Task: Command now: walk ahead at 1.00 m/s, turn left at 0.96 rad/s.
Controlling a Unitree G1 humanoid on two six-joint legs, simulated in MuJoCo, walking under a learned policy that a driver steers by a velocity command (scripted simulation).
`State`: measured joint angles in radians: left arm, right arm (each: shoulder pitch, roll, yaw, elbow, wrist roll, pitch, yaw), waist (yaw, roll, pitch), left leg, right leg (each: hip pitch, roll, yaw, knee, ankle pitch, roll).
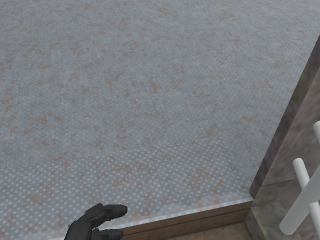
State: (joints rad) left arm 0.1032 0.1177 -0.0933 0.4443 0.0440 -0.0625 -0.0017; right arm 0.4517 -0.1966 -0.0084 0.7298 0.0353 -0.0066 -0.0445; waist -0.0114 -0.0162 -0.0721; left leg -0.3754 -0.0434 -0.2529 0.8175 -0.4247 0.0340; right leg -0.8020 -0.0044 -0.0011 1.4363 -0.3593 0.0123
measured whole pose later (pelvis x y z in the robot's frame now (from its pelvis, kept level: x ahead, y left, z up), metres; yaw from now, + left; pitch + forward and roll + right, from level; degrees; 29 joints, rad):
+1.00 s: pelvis +0.57 +0.25 +0.27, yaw +35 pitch +1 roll -4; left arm 0.37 0.24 0.03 0.82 0.01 -0.07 -0.03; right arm 0.22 -0.19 0.01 0.72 -0.03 -0.12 0.07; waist 0.03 0.02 -0.09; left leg -0.58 -0.07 -0.12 1.78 -0.23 0.18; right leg -0.50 0.14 -0.09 0.91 -0.44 -0.11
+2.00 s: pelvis +1.26 +0.51 +0.33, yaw -22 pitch +3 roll +1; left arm 0.27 0.29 0.07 0.64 -0.02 0.02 0.03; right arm -0.06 -0.29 -0.02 0.59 -0.02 -0.07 -0.03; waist 0.06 0.03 0.07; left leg -0.71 0.02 -0.22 0.86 -0.17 -0.09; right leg -0.34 0.17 0.18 0.47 -0.15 -0.09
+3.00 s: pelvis +1.40 +0.50 +0.33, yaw -36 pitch -1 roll +0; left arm 0.26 0.21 0.03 0.76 0.01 0.01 0.02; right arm 0.15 -0.25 -0.02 0.91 -0.01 -0.01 -0.04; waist -0.01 0.00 0.04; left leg -0.27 0.00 -0.05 0.44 -0.16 -0.03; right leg -0.12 0.05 0.05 0.45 -0.32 -0.04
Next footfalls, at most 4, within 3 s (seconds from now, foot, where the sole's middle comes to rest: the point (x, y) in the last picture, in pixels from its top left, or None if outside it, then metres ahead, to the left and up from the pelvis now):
0.08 right None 0.10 -0.17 -0.75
0.44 left None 0.29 0.15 -0.60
0.86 right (94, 183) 0.65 0.24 -0.45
1.28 left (4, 138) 0.85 0.62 -0.45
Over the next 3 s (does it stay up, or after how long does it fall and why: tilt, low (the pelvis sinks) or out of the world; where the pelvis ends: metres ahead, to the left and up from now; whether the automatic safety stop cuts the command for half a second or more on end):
stays up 1.40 0.50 0.33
